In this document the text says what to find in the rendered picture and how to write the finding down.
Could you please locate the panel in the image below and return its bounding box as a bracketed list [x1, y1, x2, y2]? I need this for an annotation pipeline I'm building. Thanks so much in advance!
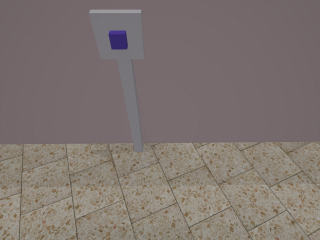
[89, 9, 145, 152]

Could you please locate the button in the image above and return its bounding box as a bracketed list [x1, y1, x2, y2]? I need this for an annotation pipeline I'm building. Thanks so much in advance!
[108, 30, 128, 50]

